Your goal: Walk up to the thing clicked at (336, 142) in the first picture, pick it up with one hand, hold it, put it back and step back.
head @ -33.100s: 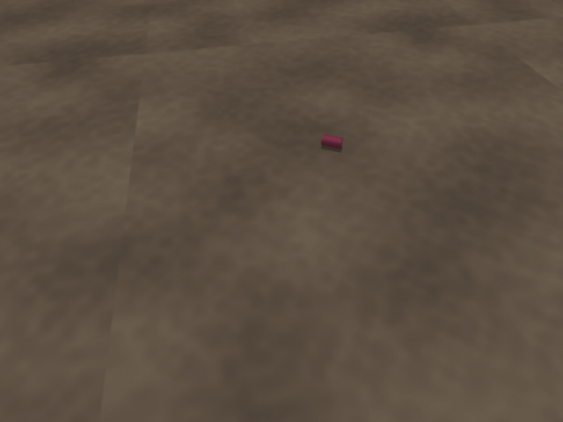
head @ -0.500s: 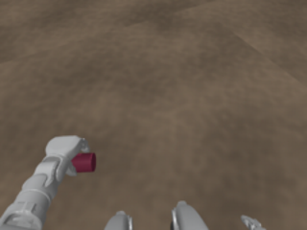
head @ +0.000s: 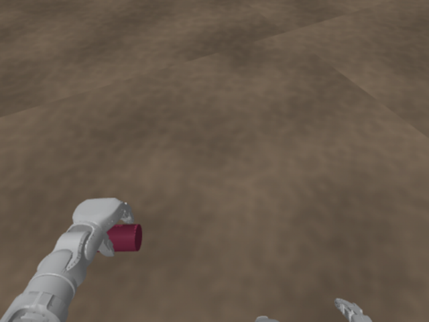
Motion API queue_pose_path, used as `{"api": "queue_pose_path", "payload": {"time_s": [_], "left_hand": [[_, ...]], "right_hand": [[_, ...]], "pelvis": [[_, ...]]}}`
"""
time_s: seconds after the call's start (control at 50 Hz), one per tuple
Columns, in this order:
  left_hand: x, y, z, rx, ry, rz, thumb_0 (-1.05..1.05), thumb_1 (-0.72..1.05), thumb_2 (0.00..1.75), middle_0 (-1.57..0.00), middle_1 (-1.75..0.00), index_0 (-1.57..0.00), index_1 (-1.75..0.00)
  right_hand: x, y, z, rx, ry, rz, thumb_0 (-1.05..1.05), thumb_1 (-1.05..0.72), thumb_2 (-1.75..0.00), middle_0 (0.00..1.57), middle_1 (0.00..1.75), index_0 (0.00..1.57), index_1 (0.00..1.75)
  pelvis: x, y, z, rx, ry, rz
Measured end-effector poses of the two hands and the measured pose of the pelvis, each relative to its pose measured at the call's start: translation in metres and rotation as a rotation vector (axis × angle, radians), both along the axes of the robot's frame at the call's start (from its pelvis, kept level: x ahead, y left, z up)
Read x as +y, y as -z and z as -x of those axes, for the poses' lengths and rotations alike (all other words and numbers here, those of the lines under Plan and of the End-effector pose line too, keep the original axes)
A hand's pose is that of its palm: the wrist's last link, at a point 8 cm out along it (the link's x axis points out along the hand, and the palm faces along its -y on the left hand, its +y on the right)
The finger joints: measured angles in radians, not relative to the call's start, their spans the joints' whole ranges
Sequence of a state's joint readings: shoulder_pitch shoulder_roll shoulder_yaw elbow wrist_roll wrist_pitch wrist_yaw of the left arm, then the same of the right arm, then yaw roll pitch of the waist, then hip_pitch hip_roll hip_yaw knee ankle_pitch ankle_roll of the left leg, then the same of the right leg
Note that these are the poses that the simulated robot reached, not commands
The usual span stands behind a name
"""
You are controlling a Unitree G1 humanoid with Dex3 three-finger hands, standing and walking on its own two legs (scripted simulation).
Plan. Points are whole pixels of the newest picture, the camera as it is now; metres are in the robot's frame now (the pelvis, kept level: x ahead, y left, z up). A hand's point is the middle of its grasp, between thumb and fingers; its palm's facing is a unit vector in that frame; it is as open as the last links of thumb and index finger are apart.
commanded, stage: hold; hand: left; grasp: from above
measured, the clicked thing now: (114, 237) +0.33 +0.22 -0.11
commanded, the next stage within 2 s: crouch in 1.72 s
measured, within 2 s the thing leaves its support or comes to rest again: neither
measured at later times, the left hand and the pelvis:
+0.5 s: hand (104, 231) +0.31 +0.22 -0.03, palm faces -0.49 -0.01 -0.87, open 8.0 cm; pelvis +0.01 -0.01 +0.01, yaw +0 degrees
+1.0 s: hand (105, 246) +0.27 +0.20 -0.01, palm faces -0.47 -0.01 -0.88, open 7.9 cm; pelvis -0.02 -0.01 +0.02, yaw +0 degrees
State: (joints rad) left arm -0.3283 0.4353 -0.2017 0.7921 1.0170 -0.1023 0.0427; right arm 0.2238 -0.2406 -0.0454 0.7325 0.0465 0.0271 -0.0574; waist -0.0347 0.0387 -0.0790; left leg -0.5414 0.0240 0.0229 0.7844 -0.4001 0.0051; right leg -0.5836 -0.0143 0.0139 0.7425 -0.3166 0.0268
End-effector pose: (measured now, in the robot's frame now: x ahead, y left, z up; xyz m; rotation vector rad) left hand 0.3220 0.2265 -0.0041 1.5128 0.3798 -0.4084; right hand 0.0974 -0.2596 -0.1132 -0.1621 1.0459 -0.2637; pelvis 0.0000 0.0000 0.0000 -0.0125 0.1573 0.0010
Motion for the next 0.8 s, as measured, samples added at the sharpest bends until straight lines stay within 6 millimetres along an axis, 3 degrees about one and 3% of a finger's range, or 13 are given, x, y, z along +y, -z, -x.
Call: {"api": "queue_pose_path", "payload": {"time_s": [0.36,0.8], "left_hand": [[-0.004,-0.026,-0.002,0.01,0.032,0.005,0.0,0.35,0.05,-0.89,-0.24,-0.95,-0.15],[-0.022,-0.042,0.036,0.004,0.052,0.022,0.0,0.37,0.02,-0.91,-0.2,-0.96,-0.12]], "right_hand": [[-0.001,-0.011,-0.017,-0.019,0.0,-0.015,0.01,-0.9,-0.9,0.2,0.3,0.2,0.3],[-0.009,-0.022,-0.015,-0.082,-0.026,-0.016,0.01,-0.91,-0.9,0.2,0.3,0.2,0.3]], "pelvis": [[-0.001,-0.01,-0.012,-0.04,0.005,-0.007],[-0.013,-0.018,0.014,-0.113,0.01,-0.023]]}}
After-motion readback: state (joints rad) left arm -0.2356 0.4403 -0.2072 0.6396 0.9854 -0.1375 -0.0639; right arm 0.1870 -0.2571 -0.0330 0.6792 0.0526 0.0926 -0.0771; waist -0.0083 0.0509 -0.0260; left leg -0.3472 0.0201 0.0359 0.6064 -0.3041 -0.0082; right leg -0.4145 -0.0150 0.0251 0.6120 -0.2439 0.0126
